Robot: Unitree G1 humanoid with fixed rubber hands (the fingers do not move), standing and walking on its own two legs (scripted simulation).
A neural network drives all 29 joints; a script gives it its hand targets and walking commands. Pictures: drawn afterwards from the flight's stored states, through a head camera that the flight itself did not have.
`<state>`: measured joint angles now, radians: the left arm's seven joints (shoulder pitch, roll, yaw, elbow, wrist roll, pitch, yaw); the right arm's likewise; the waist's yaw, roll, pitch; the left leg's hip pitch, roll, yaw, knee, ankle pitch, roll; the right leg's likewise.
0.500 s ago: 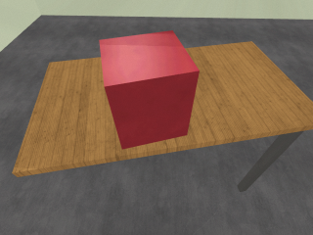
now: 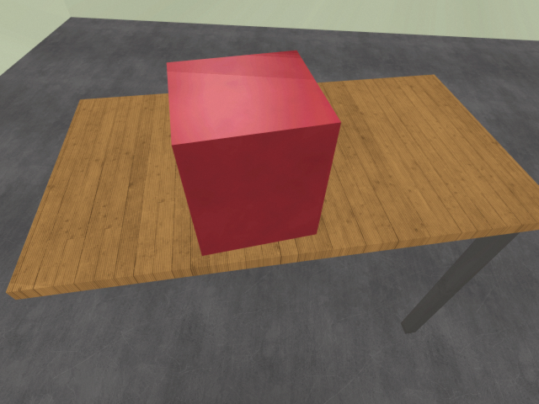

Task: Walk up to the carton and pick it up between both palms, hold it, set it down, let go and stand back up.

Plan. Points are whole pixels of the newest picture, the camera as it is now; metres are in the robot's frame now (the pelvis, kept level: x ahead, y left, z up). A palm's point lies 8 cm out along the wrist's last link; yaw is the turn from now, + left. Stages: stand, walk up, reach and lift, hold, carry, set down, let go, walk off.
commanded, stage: walk up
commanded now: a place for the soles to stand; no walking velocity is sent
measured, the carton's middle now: (248, 155) +0.47 +0.04 +0.10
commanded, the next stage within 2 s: none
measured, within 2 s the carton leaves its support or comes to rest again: neither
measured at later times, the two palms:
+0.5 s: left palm out of the picture +0.01 +0.22 -0.15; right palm (424, 400) +0.13 -0.23 -0.12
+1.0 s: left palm out of the picture -0.02 +0.21 -0.14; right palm out of the picture +0.08 -0.28 -0.12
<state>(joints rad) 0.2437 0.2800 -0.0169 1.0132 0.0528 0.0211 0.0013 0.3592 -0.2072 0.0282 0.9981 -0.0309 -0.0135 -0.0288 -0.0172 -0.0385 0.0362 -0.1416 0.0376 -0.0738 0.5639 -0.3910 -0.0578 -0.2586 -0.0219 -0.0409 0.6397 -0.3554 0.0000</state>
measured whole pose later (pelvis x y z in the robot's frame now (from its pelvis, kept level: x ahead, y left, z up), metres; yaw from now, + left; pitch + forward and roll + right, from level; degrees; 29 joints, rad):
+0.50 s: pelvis +0.02 -0.01 +0.00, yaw +8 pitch -3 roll +0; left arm 0.24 0.21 -0.05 1.02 0.02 0.04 0.02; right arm 0.19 -0.17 0.02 0.92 0.00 0.00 -0.04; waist 0.02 -0.05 0.08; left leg -0.28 -0.04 0.04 0.57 -0.23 0.05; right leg -0.18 -0.04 -0.09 0.61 -0.39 -0.01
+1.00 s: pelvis +0.01 -0.04 +0.01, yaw +12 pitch -2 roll -1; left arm 0.22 0.26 -0.02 1.05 0.01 0.04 0.02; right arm 0.25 -0.22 0.03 1.02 -0.01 -0.01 -0.04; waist -0.01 -0.02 0.10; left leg -0.34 -0.02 -0.06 0.55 -0.18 0.01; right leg -0.18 0.00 -0.18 0.53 -0.32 -0.05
